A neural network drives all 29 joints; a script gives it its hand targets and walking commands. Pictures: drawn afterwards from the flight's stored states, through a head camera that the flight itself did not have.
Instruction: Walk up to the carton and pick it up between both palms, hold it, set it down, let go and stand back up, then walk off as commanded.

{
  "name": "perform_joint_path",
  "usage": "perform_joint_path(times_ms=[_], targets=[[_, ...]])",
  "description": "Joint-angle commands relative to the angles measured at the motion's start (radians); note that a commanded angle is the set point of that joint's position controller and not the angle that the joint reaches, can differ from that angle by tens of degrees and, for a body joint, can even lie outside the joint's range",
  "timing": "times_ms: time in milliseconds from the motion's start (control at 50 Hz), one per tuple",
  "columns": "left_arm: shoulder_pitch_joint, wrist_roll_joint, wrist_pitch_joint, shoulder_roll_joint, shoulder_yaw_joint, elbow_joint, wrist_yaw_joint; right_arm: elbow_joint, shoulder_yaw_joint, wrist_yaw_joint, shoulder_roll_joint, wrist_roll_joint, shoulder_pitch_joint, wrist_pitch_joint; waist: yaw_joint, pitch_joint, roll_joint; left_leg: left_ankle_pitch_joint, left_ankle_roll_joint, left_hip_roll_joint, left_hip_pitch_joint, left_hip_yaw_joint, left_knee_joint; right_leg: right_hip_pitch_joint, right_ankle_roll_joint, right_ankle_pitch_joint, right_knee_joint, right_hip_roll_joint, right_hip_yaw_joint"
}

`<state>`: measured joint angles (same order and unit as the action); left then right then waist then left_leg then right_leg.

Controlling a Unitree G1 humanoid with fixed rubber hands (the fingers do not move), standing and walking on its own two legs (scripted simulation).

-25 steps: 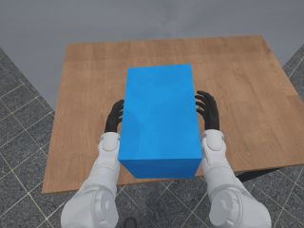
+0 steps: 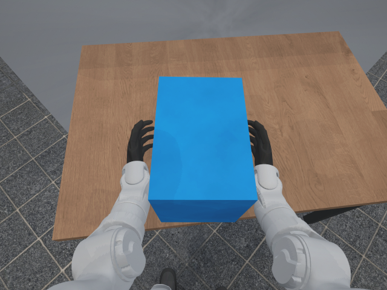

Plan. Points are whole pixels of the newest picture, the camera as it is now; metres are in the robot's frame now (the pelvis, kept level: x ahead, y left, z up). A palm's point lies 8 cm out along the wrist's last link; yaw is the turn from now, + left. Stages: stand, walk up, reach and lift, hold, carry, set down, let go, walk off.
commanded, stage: set down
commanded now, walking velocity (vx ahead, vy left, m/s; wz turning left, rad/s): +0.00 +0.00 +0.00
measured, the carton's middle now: (199, 153) +0.41 +0.01 -0.04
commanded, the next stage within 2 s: none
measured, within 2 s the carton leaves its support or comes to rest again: rests again in 0.06 s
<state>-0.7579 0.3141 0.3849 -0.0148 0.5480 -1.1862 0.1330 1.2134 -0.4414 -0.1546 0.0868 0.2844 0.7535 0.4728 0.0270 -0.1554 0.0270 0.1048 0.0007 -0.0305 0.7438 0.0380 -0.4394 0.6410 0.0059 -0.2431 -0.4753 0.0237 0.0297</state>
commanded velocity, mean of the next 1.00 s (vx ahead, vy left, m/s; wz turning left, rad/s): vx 0.00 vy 0.00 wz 0.00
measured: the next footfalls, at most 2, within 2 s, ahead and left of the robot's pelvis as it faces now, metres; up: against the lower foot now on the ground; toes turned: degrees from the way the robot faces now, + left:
none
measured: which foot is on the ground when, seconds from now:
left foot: down 0.00-1.00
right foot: down 0.00-1.00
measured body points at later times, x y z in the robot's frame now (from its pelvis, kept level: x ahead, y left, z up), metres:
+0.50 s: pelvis -0.02 +0.02 -0.01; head +0.06 +0.03 +0.43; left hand +0.43 +0.17 +0.03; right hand +0.43 -0.12 +0.05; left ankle +0.04 +0.12 -0.73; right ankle -0.04 -0.12 -0.73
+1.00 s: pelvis -0.03 +0.02 +0.00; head +0.00 +0.03 +0.45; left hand +0.42 +0.18 +0.08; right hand +0.41 -0.15 +0.09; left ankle +0.04 +0.12 -0.73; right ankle -0.04 -0.12 -0.73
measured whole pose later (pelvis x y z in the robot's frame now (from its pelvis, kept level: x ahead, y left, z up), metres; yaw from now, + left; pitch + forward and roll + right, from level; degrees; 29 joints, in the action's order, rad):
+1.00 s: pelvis -0.03 +0.02 +0.00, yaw +0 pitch +17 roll -2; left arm -0.95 -0.11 0.12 0.15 0.16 -1.31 0.14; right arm 1.28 -0.07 -0.11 -0.13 -0.17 0.93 0.11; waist 0.03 -0.26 0.00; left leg 0.13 0.01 -0.03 0.69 0.04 -0.53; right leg 0.57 0.02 -0.24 -0.52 0.02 0.03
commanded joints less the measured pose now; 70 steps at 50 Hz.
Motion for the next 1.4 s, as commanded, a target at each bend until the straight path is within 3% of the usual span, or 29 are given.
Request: perform_joint_path(times_ms=[0, 60, 80, 120, 140, 300, 380, 400, 460, 480, 520, 560, 600, 640, 660, 680, 740, 760, 800, 860, 880, 940, 1020, 1080, 1100, 1160, 1240, 1260, 1380], targets=[[-0.465, -0.099, 0.101, 0.165, -0.180, 0.008, 0.004, -0.002, 0.175, -0.001, -0.130, -0.157, 0.376, 0.061, -0.076, -0.764, -0.096, -0.369, -0.044, 0.013, -0.408, 0.068, -0.247, -0.141, 0.043, 0.572, -0.103, 0.032, -0.030], [-0.496, -0.152, 0.107, 0.185, -0.226, 0.007, 0.001, -0.049, 0.186, -0.005, -0.187, -0.194, 0.424, 0.069, -0.049, -0.874, -0.095, -0.427, -0.060, 0.016, -0.464, 0.053, -0.270, -0.109, 0.043, 0.571, -0.104, 0.045, -0.049], [-0.514, -0.170, 0.109, 0.195, -0.235, -0.008, 0.000, -0.060, 0.210, 0.001, -0.189, -0.213, 0.455, 0.071, -0.068, -0.911, -0.095, -0.475, -0.066, 0.010, -0.490, 0.045, -0.283, -0.086, 0.039, 0.575, -0.113, 0.045, -0.049], [-0.514, -0.184, 0.101, 0.206, -0.248, -0.040, -0.003, -0.024, 0.213, 0.001, -0.213, -0.230, 0.437, 0.061, -0.057, -0.866, -0.108, -0.481, -0.070, 0.011, -0.533, 0.040, -0.292, -0.030, 0.029, 0.488, -0.089, 0.052, -0.060], [-0.553, -0.199, 0.094, 0.207, -0.279, -0.061, -0.004, 0.002, 0.210, 0.000, -0.232, -0.239, 0.479, 0.052, -0.041, -0.839, -0.115, -0.469, -0.075, 0.005, -0.543, 0.032, -0.287, 0.003, 0.027, 0.443, -0.079, 0.056, -0.070], [-0.603, -0.257, 0.036, 0.262, -0.351, -0.125, 0.010, 0.033, 0.229, 0.015, -0.339, -0.318, 0.521, -0.027, -0.041, -0.745, -0.122, -0.312, -0.080, -0.001, -0.580, 0.022, -0.237, 0.062, -0.003, 0.239, -0.028, 0.056, -0.088], [-0.612, -0.298, -0.006, 0.296, -0.379, -0.067, 0.015, -0.029, 0.272, 0.021, -0.353, -0.376, 0.559, -0.082, -0.048, -0.779, -0.085, -0.322, -0.074, 0.000, -0.608, 0.025, -0.210, -0.014, 0.002, 0.285, -0.012, 0.058, -0.085], [-0.628, -0.306, -0.018, 0.294, -0.392, -0.132, 0.010, 0.017, 0.300, 0.022, -0.347, -0.398, 0.559, -0.100, -0.042, -0.724, -0.074, -0.291, -0.070, 0.005, -0.586, 0.025, -0.205, 0.004, 0.007, 0.259, -0.010, 0.056, -0.087], [-0.644, -0.332, -0.043, 0.334, -0.395, -0.045, 0.023, -0.050, 0.303, 0.027, -0.386, -0.421, 0.572, -0.130, -0.061, -0.783, -0.077, -0.291, -0.071, 0.003, -0.621, 0.025, -0.186, -0.013, 0.007, 0.261, 0.002, 0.056, -0.089], [-0.649, -0.342, -0.048, 0.313, -0.419, -0.108, 0.021, 0.006, 0.323, 0.030, -0.371, -0.437, 0.560, -0.148, -0.047, -0.713, -0.074, -0.250, -0.071, -0.001, -0.610, 0.017, -0.185, 0.021, 0.008, 0.210, -0.008, 0.054, -0.089], [-0.659, -0.365, -0.063, 0.322, -0.443, 0.007, 0.023, -0.087, 0.350, 0.035, -0.392, -0.471, 0.581, -0.165, -0.058, -0.792, -0.085, -0.338, -0.074, -0.004, -0.665, 0.012, -0.189, -0.022, 0.007, 0.290, -0.007, 0.055, -0.092], [-0.662, -0.380, -0.081, 0.331, -0.453, -0.051, 0.018, -0.044, 0.345, 0.037, -0.395, -0.484, 0.584, -0.190, -0.043, -0.720, -0.079, -0.274, -0.068, 0.000, -0.657, 0.010, -0.174, 0.006, 0.008, 0.231, 0.014, 0.054, -0.089], [-0.688, -0.403, -0.090, 0.343, -0.471, 0.058, 0.025, -0.130, 0.346, 0.038, -0.423, -0.505, 0.614, -0.196, -0.053, -0.792, -0.102, -0.301, -0.080, -0.003, -0.689, 0.010, -0.173, 0.000, 0.007, 0.250, 0.011, 0.056, -0.094], [-0.687, -0.430, -0.109, 0.342, -0.494, 0.072, 0.026, -0.163, 0.340, 0.038, -0.442, -0.506, 0.628, -0.210, -0.038, -0.808, -0.086, -0.332, -0.080, -0.007, -0.718, 0.005, -0.186, 0.007, 0.006, 0.255, 0.016, 0.056, -0.095], [-0.678, -0.432, -0.116, 0.344, -0.489, 0.068, 0.025, -0.187, 0.366, 0.043, -0.445, -0.522, 0.633, -0.216, -0.062, -0.807, -0.090, -0.342, -0.078, -0.004, -0.704, 0.012, -0.189, -0.006, 0.008, 0.277, 0.011, 0.059, -0.090], [-0.686, -0.445, -0.121, 0.351, -0.505, 0.053, 0.021, -0.162, 0.367, 0.041, -0.440, -0.526, 0.619, -0.227, -0.048, -0.765, -0.077, -0.327, -0.078, -0.004, -0.700, 0.002, -0.182, 0.006, 0.010, 0.254, 0.016, 0.056, -0.094], [-0.694, -0.449, -0.147, 0.372, -0.491, 0.097, 0.018, -0.214, 0.382, 0.040, -0.455, -0.550, 0.648, -0.244, -0.066, -0.782, -0.070, -0.362, -0.077, -0.003, -0.718, 0.005, -0.184, -0.037, 0.016, 0.300, 0.012, 0.053, -0.091], [-0.692, -0.446, -0.156, 0.371, -0.500, 0.140, 0.016, -0.231, 0.375, 0.043, -0.468, -0.555, 0.636, -0.253, -0.050, -0.809, -0.083, -0.379, -0.084, -0.002, -0.738, 0.006, -0.186, -0.047, 0.015, 0.315, 0.016, 0.058, -0.090], [-0.652, -0.432, -0.191, 0.357, -0.489, 0.116, 0.012, -0.184, 0.384, 0.041, -0.482, -0.554, 0.614, -0.269, -0.067, -0.737, -0.088, -0.353, -0.081, -0.006, -0.731, 0.006, -0.168, -0.060, 0.013, 0.295, 0.030, 0.056, -0.085], [-0.629, -0.438, -0.218, 0.347, -0.507, 0.135, -0.001, -0.196, 0.392, 0.044, -0.480, -0.555, 0.586, -0.298, -0.043, -0.684, -0.056, -0.279, -0.071, -0.004, -0.727, 0.008, -0.138, -0.092, 0.020, 0.274, 0.044, 0.054, -0.084], [-0.611, -0.429, -0.223, 0.358, -0.498, 0.122, -0.006, -0.182, 0.421, 0.046, -0.457, -0.569, 0.566, -0.307, -0.065, -0.649, -0.055, -0.261, -0.068, -0.005, -0.708, 0.010, -0.134, -0.116, 0.020, 0.270, 0.043, 0.047, -0.078], [-0.642, -0.437, -0.241, 0.353, -0.508, 0.091, -0.004, -0.181, 0.417, 0.047, -0.479, -0.561, 0.605, -0.335, -0.058, -0.559, -0.046, -0.123, -0.056, -0.007, -0.654, 0.012, -0.097, -0.112, 0.021, 0.176, 0.047, 0.043, -0.075], [-0.578, -0.441, -0.250, 0.331, -0.515, 0.096, -0.001, -0.193, 0.436, 0.056, -0.454, -0.567, 0.557, -0.343, -0.065, -0.505, -0.049, -0.078, -0.054, -0.011, -0.663, 0.012, -0.085, -0.129, 0.013, 0.146, 0.059, 0.044, -0.069], [-0.550, -0.430, -0.250, 0.325, -0.506, 0.099, -0.012, -0.166, 0.431, 0.046, -0.464, -0.557, 0.533, -0.335, -0.042, -0.487, -0.047, -0.107, -0.060, -0.004, -0.662, 0.009, -0.091, -0.154, 0.016, 0.176, 0.057, 0.048, -0.073], [-0.538, -0.428, -0.240, 0.330, -0.498, 0.118, -0.013, -0.199, 0.449, 0.045, -0.440, -0.571, 0.518, -0.327, -0.067, -0.489, -0.049, -0.116, -0.056, -0.006, -0.671, 0.015, -0.085, -0.168, 0.016, 0.174, 0.059, 0.044, -0.069], [-0.483, -0.432, -0.230, 0.325, -0.499, 0.123, -0.014, -0.232, 0.471, 0.049, -0.426, -0.579, 0.471, -0.313, -0.072, -0.497, -0.016, -0.116, -0.045, -0.002, -0.678, 0.012, -0.085, -0.176, 0.022, 0.183, 0.060, 0.042, -0.069], [-0.441, -0.435, -0.197, 0.319, -0.508, 0.167, -0.028, -0.258, 0.461, 0.046, -0.427, -0.581, 0.425, -0.289, -0.038, -0.508, -0.038, -0.173, -0.054, 0.004, -0.707, 0.005, -0.099, -0.172, 0.020, 0.216, 0.058, 0.043, -0.071], [-0.446, -0.444, -0.186, 0.315, -0.514, 0.201, -0.031, -0.294, 0.486, 0.051, -0.412, -0.588, 0.424, -0.277, -0.057, -0.508, -0.046, -0.173, -0.055, 0.004, -0.706, 0.004, -0.099, -0.176, 0.019, 0.211, 0.058, 0.041, -0.069], [-0.356, -0.486, -0.133, 0.300, -0.544, 0.256, -0.023, -0.326, 0.461, 0.067, -0.409, -0.589, 0.325, -0.234, -0.041, -0.508, -0.062, -0.146, -0.061, 0.002, -0.727, -0.009, -0.110, -0.108, 0.006, 0.139, 0.060, 0.040, -0.075]])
